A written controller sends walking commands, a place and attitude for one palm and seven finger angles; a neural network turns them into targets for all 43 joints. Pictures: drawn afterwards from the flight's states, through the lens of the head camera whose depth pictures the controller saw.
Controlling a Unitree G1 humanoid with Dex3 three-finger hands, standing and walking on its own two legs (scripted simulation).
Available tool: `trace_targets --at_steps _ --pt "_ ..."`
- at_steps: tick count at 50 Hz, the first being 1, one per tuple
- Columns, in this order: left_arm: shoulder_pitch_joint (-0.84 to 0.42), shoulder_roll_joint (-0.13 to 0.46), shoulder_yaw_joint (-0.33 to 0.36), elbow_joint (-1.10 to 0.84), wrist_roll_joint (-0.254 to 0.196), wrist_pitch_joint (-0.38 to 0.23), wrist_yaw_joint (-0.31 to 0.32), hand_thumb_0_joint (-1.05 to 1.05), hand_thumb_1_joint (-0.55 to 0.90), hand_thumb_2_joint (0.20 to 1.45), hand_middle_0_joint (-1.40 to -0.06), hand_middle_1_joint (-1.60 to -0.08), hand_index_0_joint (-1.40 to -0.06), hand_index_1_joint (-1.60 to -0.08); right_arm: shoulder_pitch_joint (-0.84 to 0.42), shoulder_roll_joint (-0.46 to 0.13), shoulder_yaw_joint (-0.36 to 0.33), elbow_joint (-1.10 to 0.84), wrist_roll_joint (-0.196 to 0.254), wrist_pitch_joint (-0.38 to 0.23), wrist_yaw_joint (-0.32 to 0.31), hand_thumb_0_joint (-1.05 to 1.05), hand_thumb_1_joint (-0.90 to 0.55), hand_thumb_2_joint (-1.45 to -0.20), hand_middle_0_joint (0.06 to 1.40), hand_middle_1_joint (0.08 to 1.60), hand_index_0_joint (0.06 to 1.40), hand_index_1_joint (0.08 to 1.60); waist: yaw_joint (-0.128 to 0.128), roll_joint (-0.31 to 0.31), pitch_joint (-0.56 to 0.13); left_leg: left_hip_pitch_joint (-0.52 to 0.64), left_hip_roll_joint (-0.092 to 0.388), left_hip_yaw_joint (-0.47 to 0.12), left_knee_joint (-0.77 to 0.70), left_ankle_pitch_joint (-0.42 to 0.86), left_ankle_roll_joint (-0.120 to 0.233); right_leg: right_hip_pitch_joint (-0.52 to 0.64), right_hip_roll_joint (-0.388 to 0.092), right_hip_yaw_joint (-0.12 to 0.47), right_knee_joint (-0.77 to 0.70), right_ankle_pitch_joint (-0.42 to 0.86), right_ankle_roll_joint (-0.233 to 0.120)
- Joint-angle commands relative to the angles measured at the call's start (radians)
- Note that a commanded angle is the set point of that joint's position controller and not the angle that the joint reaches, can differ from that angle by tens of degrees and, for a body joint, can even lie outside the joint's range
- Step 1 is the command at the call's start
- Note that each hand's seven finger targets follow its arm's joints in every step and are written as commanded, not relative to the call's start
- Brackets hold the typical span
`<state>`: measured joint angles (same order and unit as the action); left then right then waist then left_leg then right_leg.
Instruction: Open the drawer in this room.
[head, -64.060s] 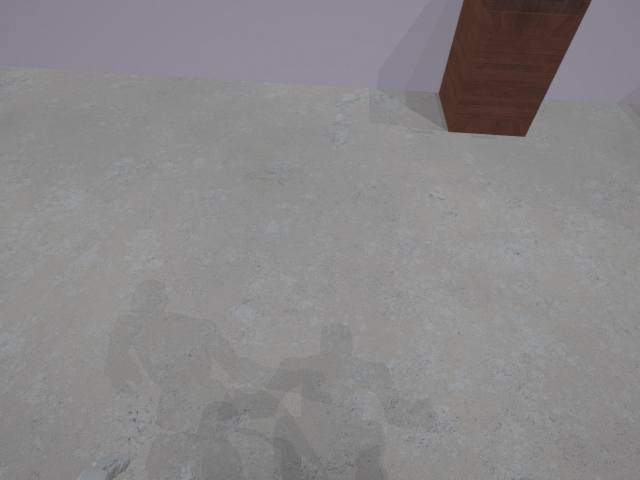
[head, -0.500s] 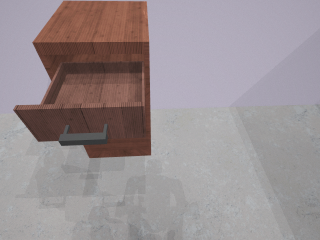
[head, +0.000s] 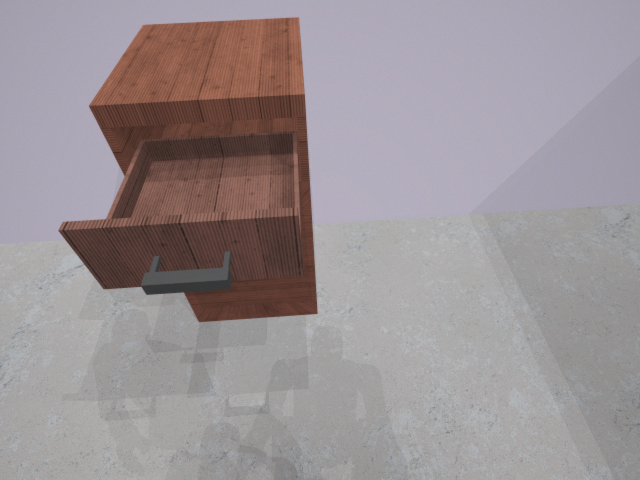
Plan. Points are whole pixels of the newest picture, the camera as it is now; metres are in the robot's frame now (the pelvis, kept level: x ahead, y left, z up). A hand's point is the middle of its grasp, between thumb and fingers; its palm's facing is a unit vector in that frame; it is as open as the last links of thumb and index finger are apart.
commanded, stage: let the arm hang, fingers relaxed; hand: left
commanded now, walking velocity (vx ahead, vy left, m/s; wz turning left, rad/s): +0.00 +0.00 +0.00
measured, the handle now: (190, 270) +0.45 +0.26 -0.05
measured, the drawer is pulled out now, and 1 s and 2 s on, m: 0.30 0.30 0.30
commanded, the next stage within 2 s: look to check the result in 0.32 s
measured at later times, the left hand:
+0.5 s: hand out of the picture -0.02 +0.15 -0.17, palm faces +0.05 -0.98 -0.19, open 7.4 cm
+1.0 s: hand out of the picture +0.00 +0.15 -0.17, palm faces +0.05 -0.98 -0.19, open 7.4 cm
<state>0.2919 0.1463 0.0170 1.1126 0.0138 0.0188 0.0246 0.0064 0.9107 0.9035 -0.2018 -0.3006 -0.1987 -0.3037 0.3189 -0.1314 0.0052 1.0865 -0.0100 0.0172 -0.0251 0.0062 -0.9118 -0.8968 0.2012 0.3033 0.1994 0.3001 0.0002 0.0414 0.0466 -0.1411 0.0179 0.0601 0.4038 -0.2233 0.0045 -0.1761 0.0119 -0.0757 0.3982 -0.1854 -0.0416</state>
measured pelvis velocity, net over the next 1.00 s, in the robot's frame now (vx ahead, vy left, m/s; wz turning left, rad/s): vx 0.01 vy -0.02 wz -0.01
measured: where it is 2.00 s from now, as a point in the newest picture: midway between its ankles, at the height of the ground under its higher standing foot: outside the picture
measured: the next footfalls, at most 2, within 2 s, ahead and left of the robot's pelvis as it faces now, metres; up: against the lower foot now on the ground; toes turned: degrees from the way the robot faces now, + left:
none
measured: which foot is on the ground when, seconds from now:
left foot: down 0.00-1.00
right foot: down 0.00-1.00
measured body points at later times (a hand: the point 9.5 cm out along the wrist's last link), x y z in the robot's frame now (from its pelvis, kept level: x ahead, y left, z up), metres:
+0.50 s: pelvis +0.00 -0.01 +0.00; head +0.01 -0.02 +0.45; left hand -0.02 +0.21 -0.16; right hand -0.04 -0.20 -0.17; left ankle +0.00 +0.12 -0.74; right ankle +0.02 -0.09 -0.74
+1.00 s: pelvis +0.01 -0.02 +0.00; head +0.03 -0.03 +0.45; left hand +0.00 +0.20 -0.16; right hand -0.01 -0.22 -0.17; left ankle +0.00 +0.12 -0.74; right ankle +0.02 -0.09 -0.74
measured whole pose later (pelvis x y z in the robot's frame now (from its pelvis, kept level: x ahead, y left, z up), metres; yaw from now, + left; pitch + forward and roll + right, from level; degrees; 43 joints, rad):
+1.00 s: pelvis +0.01 -0.02 +0.00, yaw +0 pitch -1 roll +0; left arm 0.28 0.11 0.03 1.15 0.01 0.00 0.03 0.01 0.91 0.90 -0.20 -0.30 -0.20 -0.30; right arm 0.31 -0.11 -0.01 1.12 -0.01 0.01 -0.04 0.00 -0.91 -0.90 0.20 0.30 0.20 0.30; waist 0.00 0.03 0.05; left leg -0.13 0.04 0.06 0.39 -0.23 -0.02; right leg -0.17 0.03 -0.08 0.39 -0.20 -0.06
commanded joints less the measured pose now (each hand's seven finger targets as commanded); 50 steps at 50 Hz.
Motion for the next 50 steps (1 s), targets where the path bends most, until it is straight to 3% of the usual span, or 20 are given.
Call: trace_targets --at_steps 1,11,27,50 --pt "0.061 0.105 0.018 -0.016 -0.001 -0.017 0.013 0.000 0.900 0.900 -0.200 -0.300 -0.200 -0.300 0.093 -0.080 -0.018 -0.003 -0.004 -0.015 -0.012 0.000 -0.900 -0.900 0.200 0.300 0.200 0.300 0.000 -0.056 0.078 -0.077 0.078 -0.090 -0.102 -0.037 0.033 -0.039 -0.100 0.117 -0.101 -0.075 -0.010" --pt "0.077 0.077 0.019 0.003 -0.002 -0.024 0.016 0.000 0.900 0.900 -0.200 -0.300 -0.200 -0.300 0.121 -0.045 -0.020 0.019 -0.004 -0.018 -0.018 0.000 -0.900 -0.900 0.200 0.300 0.200 0.300 -0.003 -0.005 0.067 -0.071 0.075 -0.076 -0.085 -0.009 0.028 -0.043 -0.103 0.124 -0.099 -0.051 -0.017" --pt "0.094 0.061 0.021 0.016 -0.001 -0.028 0.020 0.000 0.900 0.900 -0.200 -0.300 -0.200 -0.300 0.129 -0.038 -0.028 0.021 -0.001 -0.017 -0.021 0.000 -0.900 -0.900 0.200 0.300 0.200 0.300 -0.006 -0.041 0.065 -0.044 0.083 -0.070 -0.070 0.014 0.027 -0.066 -0.103 0.125 -0.104 -0.040 -0.017" --pt "0.064 0.080 0.025 0.010 -0.003 -0.036 0.020 0.000 0.900 0.900 -0.200 -0.300 -0.200 -0.300 0.093 -0.051 -0.029 0.027 -0.002 -0.020 -0.022 0.000 -0.900 -0.900 0.200 0.300 0.200 0.300 -0.006 -0.023 0.050 -0.025 0.086 -0.062 -0.077 0.065 0.017 -0.008 -0.109 0.122 -0.106 0.058 -0.017"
